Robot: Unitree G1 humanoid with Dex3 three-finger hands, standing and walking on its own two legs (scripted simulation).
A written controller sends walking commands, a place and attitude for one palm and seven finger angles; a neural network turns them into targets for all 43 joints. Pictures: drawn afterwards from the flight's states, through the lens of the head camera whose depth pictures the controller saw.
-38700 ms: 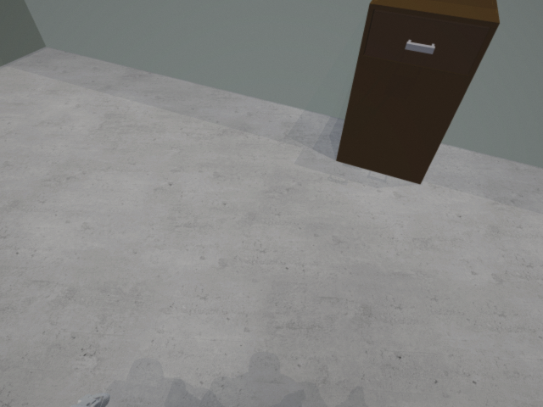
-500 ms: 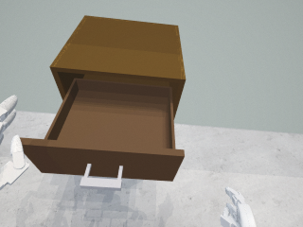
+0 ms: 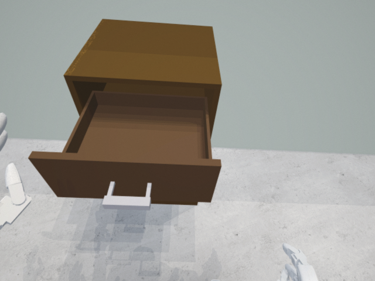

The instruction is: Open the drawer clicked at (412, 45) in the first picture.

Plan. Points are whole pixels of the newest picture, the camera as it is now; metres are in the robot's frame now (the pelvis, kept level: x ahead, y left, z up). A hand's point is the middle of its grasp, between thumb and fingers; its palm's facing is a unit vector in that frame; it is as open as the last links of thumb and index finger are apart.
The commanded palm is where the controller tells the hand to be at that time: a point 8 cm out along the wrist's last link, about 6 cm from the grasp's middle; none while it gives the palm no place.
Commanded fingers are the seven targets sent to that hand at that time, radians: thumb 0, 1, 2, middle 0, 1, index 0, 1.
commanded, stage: step back with the hand held close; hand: left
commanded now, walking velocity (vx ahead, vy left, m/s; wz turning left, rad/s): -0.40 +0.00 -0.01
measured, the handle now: (129, 194) +0.33 +0.15 -0.04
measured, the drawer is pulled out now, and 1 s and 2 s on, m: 0.30 0.30 0.30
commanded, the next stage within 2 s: stop stepping back and stand still in 0.46 s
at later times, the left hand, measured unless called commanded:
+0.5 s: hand (21, 268) +0.12 +0.20 +0.18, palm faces +0.38 -0.84 -0.40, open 7.5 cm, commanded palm +0.04 +0.25 +0.20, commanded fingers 0.00 0.90 0.90 -0.20 -0.30 -0.20 -0.30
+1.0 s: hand out of the picture +0.06 +0.17 +0.17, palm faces +0.31 -0.84 -0.45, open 7.4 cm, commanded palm +0.00 +0.21 +0.20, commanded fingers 0.00 0.90 0.90 -0.20 -0.30 -0.20 -0.30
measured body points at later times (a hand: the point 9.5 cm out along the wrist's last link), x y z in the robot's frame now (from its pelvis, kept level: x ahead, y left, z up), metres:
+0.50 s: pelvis -0.08 -0.03 +0.01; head -0.07 -0.01 +0.46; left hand +0.09 +0.25 +0.20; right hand +0.09 -0.29 -0.05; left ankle -0.11 +0.10 -0.72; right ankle +0.05 -0.11 -0.71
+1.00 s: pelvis -0.13 -0.06 +0.03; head -0.13 -0.05 +0.48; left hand +0.04 +0.21 +0.20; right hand +0.00 -0.32 -0.06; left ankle -0.16 +0.05 -0.71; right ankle -0.13 -0.13 -0.72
